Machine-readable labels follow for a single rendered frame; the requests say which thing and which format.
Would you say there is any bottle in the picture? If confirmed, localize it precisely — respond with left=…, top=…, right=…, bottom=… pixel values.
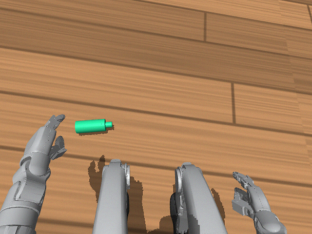
left=75, top=119, right=112, bottom=134

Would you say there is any right robot arm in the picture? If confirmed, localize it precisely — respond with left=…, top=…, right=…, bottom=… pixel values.
left=253, top=210, right=287, bottom=234

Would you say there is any left robot arm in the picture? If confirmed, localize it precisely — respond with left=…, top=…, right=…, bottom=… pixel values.
left=0, top=152, right=51, bottom=234

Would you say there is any right robot hand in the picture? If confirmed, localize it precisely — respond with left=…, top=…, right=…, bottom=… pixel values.
left=232, top=172, right=271, bottom=219

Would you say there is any left robot hand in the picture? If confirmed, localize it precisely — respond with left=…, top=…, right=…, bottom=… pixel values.
left=23, top=115, right=67, bottom=160

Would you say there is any right robot foot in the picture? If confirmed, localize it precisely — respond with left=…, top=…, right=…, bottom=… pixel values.
left=170, top=193, right=189, bottom=234

